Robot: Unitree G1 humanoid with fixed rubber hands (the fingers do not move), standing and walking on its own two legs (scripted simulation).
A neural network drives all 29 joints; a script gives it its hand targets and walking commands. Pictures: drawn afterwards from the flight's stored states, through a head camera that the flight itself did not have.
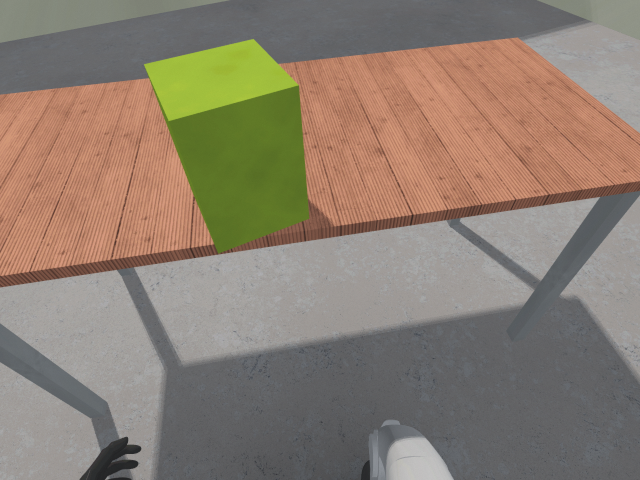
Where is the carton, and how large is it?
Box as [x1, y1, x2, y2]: [144, 39, 308, 253]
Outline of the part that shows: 253,39 144,64 191,189 218,253 308,218 298,85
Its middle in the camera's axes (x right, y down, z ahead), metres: -0.13 -0.13 +0.59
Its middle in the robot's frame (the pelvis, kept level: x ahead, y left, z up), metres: +0.56 +0.12 +0.12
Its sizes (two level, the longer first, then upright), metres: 0.164 0.162 0.240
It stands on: a table, 0.72 m high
